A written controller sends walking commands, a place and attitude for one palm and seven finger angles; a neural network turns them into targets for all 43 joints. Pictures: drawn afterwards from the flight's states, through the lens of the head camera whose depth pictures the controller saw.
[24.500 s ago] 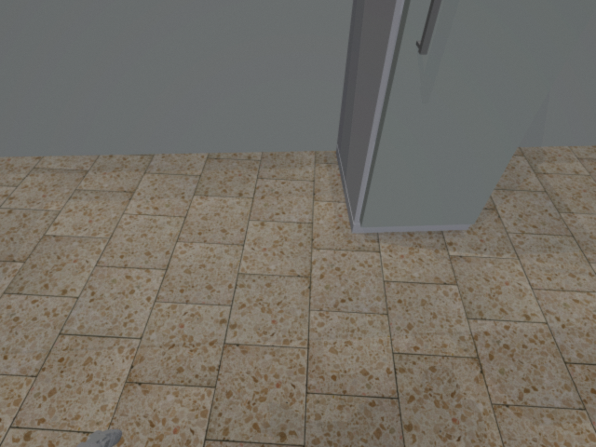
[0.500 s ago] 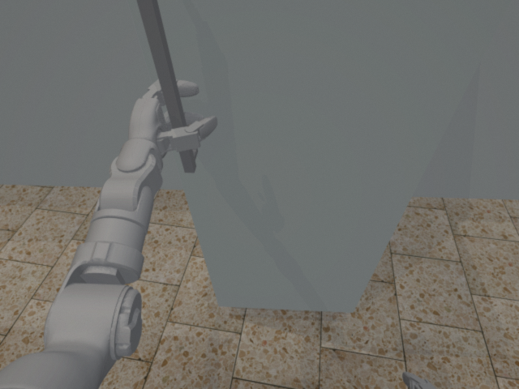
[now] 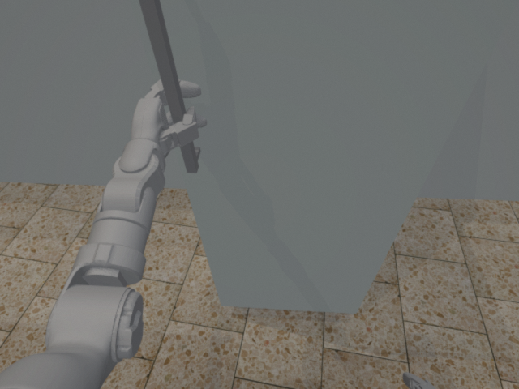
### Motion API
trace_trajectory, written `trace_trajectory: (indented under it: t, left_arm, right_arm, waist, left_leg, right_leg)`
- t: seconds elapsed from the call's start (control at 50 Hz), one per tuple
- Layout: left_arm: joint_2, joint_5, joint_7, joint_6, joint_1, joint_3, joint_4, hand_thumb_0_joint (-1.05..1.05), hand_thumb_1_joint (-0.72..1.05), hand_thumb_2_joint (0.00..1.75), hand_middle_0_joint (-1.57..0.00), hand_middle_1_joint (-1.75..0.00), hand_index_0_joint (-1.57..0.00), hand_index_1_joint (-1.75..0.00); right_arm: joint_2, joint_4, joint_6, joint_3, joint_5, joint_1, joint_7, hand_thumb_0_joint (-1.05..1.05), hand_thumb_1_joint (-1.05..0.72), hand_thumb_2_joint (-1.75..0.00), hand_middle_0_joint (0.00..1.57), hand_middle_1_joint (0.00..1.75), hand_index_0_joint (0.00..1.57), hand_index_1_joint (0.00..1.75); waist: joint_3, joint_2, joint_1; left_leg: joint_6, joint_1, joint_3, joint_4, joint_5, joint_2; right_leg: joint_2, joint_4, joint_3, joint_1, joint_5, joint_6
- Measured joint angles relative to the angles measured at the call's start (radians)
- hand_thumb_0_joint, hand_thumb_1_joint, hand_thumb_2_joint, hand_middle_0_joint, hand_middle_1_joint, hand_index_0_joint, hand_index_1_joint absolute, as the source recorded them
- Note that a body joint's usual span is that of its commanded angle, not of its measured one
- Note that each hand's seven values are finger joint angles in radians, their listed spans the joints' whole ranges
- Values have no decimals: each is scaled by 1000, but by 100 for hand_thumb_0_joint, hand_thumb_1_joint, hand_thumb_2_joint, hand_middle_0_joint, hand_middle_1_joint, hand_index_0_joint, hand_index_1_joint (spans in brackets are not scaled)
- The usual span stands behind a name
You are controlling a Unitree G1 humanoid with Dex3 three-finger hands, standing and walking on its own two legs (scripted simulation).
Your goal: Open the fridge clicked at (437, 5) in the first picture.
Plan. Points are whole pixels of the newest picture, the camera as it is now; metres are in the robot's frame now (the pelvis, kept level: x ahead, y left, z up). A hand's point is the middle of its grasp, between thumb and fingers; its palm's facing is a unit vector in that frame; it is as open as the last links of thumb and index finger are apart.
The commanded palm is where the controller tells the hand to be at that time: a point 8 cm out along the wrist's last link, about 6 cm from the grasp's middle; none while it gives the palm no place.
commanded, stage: grip the handle and tug to test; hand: left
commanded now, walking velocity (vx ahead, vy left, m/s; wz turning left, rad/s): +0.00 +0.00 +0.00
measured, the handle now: (173, 71) +0.49 +0.15 +0.26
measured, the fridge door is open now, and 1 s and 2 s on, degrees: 0 16 46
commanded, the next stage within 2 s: pull the door a little, standing still in 0.40 s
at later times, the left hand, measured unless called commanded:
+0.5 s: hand (188, 142) +0.41 +0.12 +0.20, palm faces -0.01 -1.00 -0.01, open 5.6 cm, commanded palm +0.38 +0.17 +0.20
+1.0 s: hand (188, 190) +0.32 +0.10 +0.19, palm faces -0.01 -0.99 -0.16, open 6.2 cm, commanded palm +0.29 +0.16 +0.19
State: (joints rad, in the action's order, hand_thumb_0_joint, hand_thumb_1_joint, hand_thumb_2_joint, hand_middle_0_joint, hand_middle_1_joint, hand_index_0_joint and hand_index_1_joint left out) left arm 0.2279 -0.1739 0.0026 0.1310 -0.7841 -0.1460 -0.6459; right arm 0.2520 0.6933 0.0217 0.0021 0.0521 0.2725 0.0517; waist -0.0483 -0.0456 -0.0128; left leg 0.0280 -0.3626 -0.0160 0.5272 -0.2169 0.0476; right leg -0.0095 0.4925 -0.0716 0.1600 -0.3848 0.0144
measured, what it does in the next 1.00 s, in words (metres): stands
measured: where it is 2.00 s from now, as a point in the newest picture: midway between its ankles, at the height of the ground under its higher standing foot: outside the picture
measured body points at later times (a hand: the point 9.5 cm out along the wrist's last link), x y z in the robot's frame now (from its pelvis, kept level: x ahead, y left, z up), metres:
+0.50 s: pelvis +0.03 +0.00 +0.00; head +0.02 -0.02 +0.45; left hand +0.40 +0.17 +0.20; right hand +0.18 -0.25 -0.10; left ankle +0.03 +0.14 -0.73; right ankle -0.08 -0.10 -0.73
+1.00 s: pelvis +0.01 -0.01 +0.00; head +0.01 -0.04 +0.45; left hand +0.32 +0.16 +0.20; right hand +0.21 -0.24 -0.08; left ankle +0.03 +0.14 -0.73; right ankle -0.08 -0.10 -0.73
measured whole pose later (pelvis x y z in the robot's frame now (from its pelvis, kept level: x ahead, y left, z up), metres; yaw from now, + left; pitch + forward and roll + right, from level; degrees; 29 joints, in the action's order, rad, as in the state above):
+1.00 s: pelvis +0.01 -0.01 +0.00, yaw -2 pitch +0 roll +1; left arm 0.23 -0.13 0.00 0.14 -0.08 -0.05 0.23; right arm 0.24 0.53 -0.11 -0.05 0.02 0.13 0.06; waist -0.03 -0.05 0.01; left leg -0.01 -0.30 -0.04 0.54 -0.20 0.06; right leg 0.00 0.43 -0.05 0.06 -0.37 0.02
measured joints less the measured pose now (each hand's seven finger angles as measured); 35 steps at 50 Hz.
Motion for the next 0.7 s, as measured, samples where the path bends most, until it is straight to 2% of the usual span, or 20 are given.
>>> trace_trajectory:
  t: [0.14,0.32,0.46,0.58,0.7]
  left_arm:
    - [12,-2,21,12,48,-19,47,2,80,83,-37,-140,-33,-140]
    - [-3,-11,23,48,193,-41,243,2,81,81,-33,-140,-30,-140]
    - [-36,-9,23,110,325,-11,443,2,80,80,-35,-140,-30,-140]
    - [-46,-15,47,167,355,21,505,2,77,80,-39,-140,-34,-139]
    - [-37,-28,60,200,395,7,542,2,75,80,-41,-139,-36,-139]
  right_arm:
    - [-3,-14,-6,-5,-2,-4,-3,1,-91,-89,20,30,20,30]
    - [0,-52,-13,-3,0,-10,-13,1,-91,-89,20,30,20,30]
    - [-1,-72,-26,-5,0,-31,-12,1,-91,-89,20,30,20,30]
    - [-8,-68,-45,-23,-6,-86,2,1,-91,-89,20,30,20,30]
    - [-20,-101,-67,-41,-8,-132,7,1,-91,-89,20,30,20,30]
  waist:
    - [-9,3,-9]
    - [-16,3,-12]
    - [-23,2,9]
    - [-25,10,32]
    - [-31,4,28]
  left_leg:
    - [-1,17,-13,-12,-2,2]
    - [-3,57,-36,-29,-16,5]
    - [-2,91,-35,-42,-28,2]
    - [0,111,-20,-46,-30,-6]
    - [3,127,-21,-62,-19,-7]
  right_leg:
    - [0,-10,13,-10,2,0]
    - [-1,-26,36,-40,5,-3]
    - [-3,-37,32,-73,9,-4]
    - [-8,-46,19,-101,3,-3]
    - [-7,-52,22,-112,2,-2]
